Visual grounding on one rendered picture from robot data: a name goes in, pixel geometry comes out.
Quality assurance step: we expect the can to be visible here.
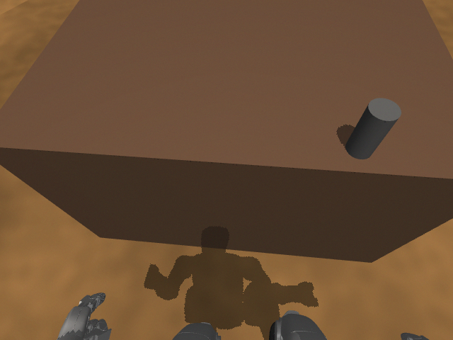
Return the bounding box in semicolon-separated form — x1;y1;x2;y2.
345;98;401;159

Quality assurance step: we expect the left robot hand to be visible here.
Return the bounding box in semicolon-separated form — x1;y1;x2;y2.
58;293;112;340

